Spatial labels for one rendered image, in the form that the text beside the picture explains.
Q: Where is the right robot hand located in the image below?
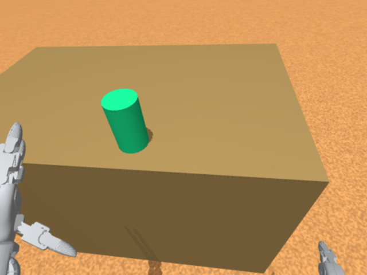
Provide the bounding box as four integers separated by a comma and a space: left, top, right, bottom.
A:
318, 241, 345, 275

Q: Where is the left robot hand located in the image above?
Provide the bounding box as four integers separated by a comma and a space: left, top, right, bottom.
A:
0, 122, 77, 257

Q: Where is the can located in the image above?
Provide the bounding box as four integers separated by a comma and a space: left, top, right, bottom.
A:
101, 89, 149, 154

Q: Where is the left robot arm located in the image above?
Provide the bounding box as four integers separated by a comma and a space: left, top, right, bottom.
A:
0, 241, 21, 275

